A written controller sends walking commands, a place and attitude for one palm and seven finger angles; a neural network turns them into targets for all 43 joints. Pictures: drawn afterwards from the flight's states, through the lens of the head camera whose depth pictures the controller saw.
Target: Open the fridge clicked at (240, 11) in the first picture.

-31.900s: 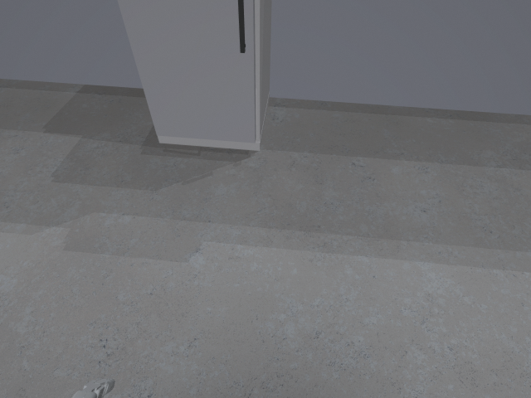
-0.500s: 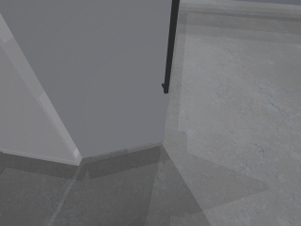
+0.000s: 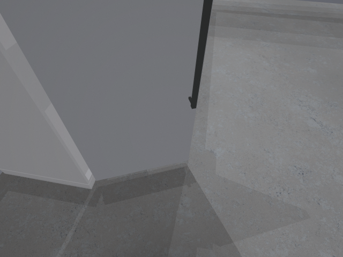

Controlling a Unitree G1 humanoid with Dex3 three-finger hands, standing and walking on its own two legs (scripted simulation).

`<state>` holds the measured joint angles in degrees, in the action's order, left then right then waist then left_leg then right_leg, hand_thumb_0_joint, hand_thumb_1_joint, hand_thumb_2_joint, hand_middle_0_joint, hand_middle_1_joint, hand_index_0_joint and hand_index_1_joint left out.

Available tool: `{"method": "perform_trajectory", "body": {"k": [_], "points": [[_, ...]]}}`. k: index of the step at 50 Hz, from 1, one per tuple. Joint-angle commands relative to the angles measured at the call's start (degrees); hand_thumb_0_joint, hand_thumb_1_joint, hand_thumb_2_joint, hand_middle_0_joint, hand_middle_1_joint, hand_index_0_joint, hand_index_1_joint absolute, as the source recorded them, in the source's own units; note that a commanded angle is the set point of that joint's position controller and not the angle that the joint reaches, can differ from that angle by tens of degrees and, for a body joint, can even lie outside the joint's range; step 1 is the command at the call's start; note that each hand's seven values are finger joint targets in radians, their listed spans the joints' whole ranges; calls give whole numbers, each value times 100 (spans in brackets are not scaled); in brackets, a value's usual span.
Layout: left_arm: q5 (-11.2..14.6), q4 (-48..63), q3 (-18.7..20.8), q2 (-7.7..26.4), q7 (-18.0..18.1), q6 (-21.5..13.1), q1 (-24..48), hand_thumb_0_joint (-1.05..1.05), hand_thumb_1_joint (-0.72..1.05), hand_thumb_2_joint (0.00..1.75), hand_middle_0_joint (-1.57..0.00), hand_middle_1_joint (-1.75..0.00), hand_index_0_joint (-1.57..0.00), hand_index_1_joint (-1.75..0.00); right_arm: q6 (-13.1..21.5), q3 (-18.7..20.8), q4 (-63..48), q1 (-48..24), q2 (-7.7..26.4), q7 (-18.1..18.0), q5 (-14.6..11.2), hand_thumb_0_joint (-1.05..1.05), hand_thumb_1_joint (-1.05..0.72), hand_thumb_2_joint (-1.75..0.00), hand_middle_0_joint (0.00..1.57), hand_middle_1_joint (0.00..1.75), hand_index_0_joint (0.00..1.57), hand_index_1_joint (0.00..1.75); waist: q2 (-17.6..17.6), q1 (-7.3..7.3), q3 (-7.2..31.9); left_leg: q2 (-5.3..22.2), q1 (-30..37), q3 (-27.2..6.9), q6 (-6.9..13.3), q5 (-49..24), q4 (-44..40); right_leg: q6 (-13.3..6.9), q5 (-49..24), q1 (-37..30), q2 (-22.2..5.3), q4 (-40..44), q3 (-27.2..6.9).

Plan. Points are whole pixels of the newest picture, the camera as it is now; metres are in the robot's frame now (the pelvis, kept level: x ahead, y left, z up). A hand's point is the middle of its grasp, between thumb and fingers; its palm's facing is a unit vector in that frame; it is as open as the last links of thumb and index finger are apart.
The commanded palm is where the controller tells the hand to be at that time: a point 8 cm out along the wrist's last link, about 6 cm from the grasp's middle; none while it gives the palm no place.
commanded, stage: look to check the result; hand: right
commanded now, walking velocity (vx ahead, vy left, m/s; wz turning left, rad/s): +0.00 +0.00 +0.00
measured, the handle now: (198, 55) +0.74 -0.04 +0.09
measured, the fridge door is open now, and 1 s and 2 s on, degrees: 65 65 65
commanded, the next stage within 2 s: stand and wait in 0.12 s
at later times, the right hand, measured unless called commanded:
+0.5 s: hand out of the picture +0.05 -0.19 -0.17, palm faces +0.00 +0.97 -0.24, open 7.3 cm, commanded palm none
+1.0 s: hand out of the picture +0.06 -0.21 -0.17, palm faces +0.00 +0.96 -0.27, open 7.3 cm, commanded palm none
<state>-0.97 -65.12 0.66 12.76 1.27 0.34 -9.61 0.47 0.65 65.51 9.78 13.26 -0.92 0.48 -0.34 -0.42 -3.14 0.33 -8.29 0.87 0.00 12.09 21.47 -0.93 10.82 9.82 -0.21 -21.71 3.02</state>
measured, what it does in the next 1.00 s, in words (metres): stands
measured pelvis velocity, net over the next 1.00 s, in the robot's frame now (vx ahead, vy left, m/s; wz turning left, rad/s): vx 0.01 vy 0.01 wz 0.00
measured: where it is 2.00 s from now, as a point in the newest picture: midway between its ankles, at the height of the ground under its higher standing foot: outside the picture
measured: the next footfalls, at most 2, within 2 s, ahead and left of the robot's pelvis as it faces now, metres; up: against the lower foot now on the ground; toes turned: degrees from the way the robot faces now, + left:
none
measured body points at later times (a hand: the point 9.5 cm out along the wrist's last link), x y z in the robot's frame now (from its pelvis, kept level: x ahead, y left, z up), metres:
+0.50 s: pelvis +0.01 +0.01 +0.00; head +0.02 +0.01 +0.45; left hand +0.04 +0.26 -0.15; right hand +0.05 -0.24 -0.15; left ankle -0.01 +0.12 -0.75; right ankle +0.01 -0.11 -0.75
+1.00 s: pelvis +0.01 +0.01 +0.00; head +0.02 +0.01 +0.45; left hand +0.05 +0.28 -0.14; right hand +0.06 -0.26 -0.15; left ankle -0.01 +0.12 -0.75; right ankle +0.01 -0.11 -0.75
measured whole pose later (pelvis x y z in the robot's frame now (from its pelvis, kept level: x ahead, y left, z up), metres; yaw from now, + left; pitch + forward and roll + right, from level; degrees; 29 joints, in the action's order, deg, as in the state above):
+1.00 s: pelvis +0.01 +0.01 +0.00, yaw +0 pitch -2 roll +0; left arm -0.9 -65.4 0.8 14.9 1.2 0.1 -8.4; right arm 1.0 0.8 65.4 8.5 15.4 -0.5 0.4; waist 0.2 -0.5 -3.2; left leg -0.5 -5.9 1.1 0.7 11.3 18.8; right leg -0.2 10.3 7.8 -1.0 -19.7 2.7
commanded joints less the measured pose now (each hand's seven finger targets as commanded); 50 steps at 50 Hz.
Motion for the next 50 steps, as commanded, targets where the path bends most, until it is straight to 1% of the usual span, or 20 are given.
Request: {"method": "perform_trajectory", "body": {"k": [1, 5, 7, 9, 10, 14, 15, 18, 21, 23, 25, 28, 30, 32, 35, 37, 41, 42, 44, 50], "points": [[1, 231, 110, 804, 27, -109, -74, 0, 90, 90, -20, -30, -20, -30, 99, 122, -246, 54, 851, -45, 23, 0, -90, -90, 20, 30, 20, 30, 147, -5, 334, 611, -55, -484, 195, -709, -433, -55, -686, -178, -626, 374, -582], [4, 235, 112, 813, 30, -106, -80, 0, 90, 90, -20, -30, -20, -30, 111, 126, -260, 53, 867, -49, 20, 0, -90, -90, 20, 30, 20, 30, 128, -1, 310, 609, -37, -495, 206, -795, -461, -46, -732, -197, -626, 356, -561], [-4, 203, 99, 787, 31, -106, -77, 0, 90, 90, -20, -30, -20, -30, 100, 121, -261, 15, 843, -48, 15, 0, -90, -90, 20, 30, 20, 30, 5, -8, 297, 603, -27, -506, 200, -735, -462, -32, -693, -181, -627, 396, -563], [-4, 192, 93, 793, 31, -111, -79, 0, 90, 90, -20, -30, -20, -30, 101, 119, -262, 46, 841, -45, 12, 0, -90, -90, 20, 30, 20, 30, 8, 2, 295, 599, -7, -503, 200, -726, -469, -32, -701, -176, -633, 415, -571], [5, 214, 101, 808, 32, -108, -73, 0, 90, 90, -20, -30, -20, -30, 109, 128, -271, 41, 871, -48, 19, 0, -90, -90, 20, 30, 20, 30, 104, 9, 258, 593, -24, -497, 204, -735, -488, -33, -699, -172, -630, 391, -568], [-1, 199, 105, 805, 38, -118, -81, 0, 90, 90, -20, -30, -20, -30, 113, 125, -267, 38, 852, -44, 12, 0, -90, -90, 20, 30, 20, 30, 10, -3, 285, 607, -8, -519, 208, -805, -503, -33, -729, -229, -628, 412, -561], [2, 202, 108, 821, 38, -113, -81, 0, 90, 90, -20, -30, -20, -30, 121, 130, -275, 33, 882, -50, 17, 0, -90, -90, 20, 30, 20, 30, 119, -4, 270, 592, -16, -505, 215, -857, -496, -30, -765, -227, -637, 387, -556], [0, 190, 103, 822, 41, -121, -96, 0, 90, 90, -20, -30, -20, -30, 122, 128, -274, 25, 871, -46, 10, 0, -90, -90, 20, 30, 20, 30, 27, -6, 314, 605, 50, -504, 212, -917, -488, -27, -796, -240, -643, 410, -547], [2, 186, 105, 799, 43, -118, -82, 0, 90, 90, -20, -30, -20, -30, 115, 128, -267, 34, 857, -47, 13, 0, -90, -90, 20, 30, 20, 30, -22, -3, 231, 601, -10, -505, 214, -807, -518, -26, -723, -231, -645, 427, -541], [1, 193, 105, 828, 43, -118, -91, 0, 90, 90, -20, -30, -20, -30, 117, 127, -265, 36, 869, -41, 12, 0, -90, -90, 20, 30, 20, 30, -21, -4, 237, 594, 3, -512, 217, -713, -547, -26, -660, -212, -647, 446, -552], [7, 214, 117, 877, 46, -124, -85, 0, 90, 90, -20, -30, -20, -30, 132, 138, -281, 53, 914, -43, 15, 0, -90, -90, 20, 30, 20, 30, 80, 6, 289, 596, 32, -501, 225, -860, -534, -35, -773, -267, -648, 404, -558], [2, 199, 116, 871, 49, -122, -64, 0, 90, 90, -20, -30, -20, -30, 126, 133, -268, 27, 896, -40, 10, 0, -90, -90, 20, 30, 20, 30, 32, -7, 289, 595, 24, -507, 222, -816, -540, -30, -730, -282, -651, 427, -559], [11, 219, 130, 929, 51, -129, -59, 0, 90, 90, -20, -30, -20, -30, 137, 144, -280, 33, 952, -41, 16, 0, -90, -90, 20, 30, 20, 30, 92, 0, 314, 595, 40, -500, 230, -892, -540, -42, -804, -309, -660, 405, -563], [4, 203, 123, 910, 47, -120, -41, 0, 90, 90, -20, -30, -20, -30, 126, 138, -267, 3, 940, -38, 12, 0, -90, -90, 20, 30, 20, 30, 44, -4, 215, 601, -6, -507, 227, -752, -576, -32, -674, -261, -651, 448, -567], [7, 227, 138, 983, 45, -118, -11, 0, 90, 90, -20, -30, -20, -30, 137, 154, -277, 1, 1008, -32, 17, 0, -90, -90, 20, 30, 20, 30, 97, 4, 218, 599, -21, -513, 236, -678, -616, -40, -634, -281, -654, 440, -563], [2, 209, 132, 987, 42, -120, 16, 0, 90, 90, -20, -30, -20, -30, 130, 146, -272, -35, 1015, -27, 13, 0, -90, -90, 20, 30, 20, 30, 31, -6, 196, 601, -37, -538, 236, -648, -615, -38, -602, -278, -653, 468, -578], [6, 224, 143, 1072, 39, -132, 53, 0, 90, 90, -20, -30, -20, -30, 142, 156, -282, -84, 1088, -21, 15, 0, -90, -90, 20, 30, 20, 30, 90, -11, 297, 612, 33, -535, 242, -714, -614, -47, -662, -314, -671, 474, -592], [4, 228, 145, 1092, 42, -139, 65, 0, 90, 90, -20, -30, -20, -30, 144, 164, -293, -99, 1098, -20, 13, 0, -90, -90, 20, 30, 20, 30, 11, -8, 328, 612, 70, -537, 245, -779, -601, -42, -713, -327, -675, 472, -588], [7, 239, 148, 1145, 43, -151, 121, 0, 90, 90, -20, -30, -20, -30, 154, 171, -290, -108, 1149, -16, 10, 0, -90, -90, 20, 30, 20, 30, 16, 1, 413, 630, 127, -528, 248, -919, -584, -49, -820, -382, -682, 459, -604], [10, 280, 165, 1248, 28, -132, 201, 0, 90, 90, -20, -30, -20, -30, 161, 177, -322, -216, 1259, -11, 15, 0, -90, -90, 20, 30, 20, 30, 92, -7, 260, 627, 43, -558, 248, -741, -680, -37, -661, -331, -671, 488, -612]]}}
